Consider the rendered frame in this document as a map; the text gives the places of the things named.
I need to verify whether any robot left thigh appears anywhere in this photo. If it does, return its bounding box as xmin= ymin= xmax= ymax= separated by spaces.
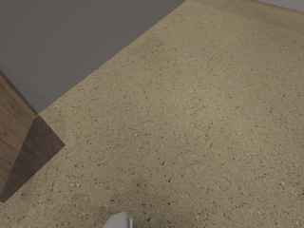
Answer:
xmin=103 ymin=213 xmax=133 ymax=228

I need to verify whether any cupboard door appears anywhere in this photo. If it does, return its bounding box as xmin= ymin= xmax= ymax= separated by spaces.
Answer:
xmin=0 ymin=77 xmax=35 ymax=196

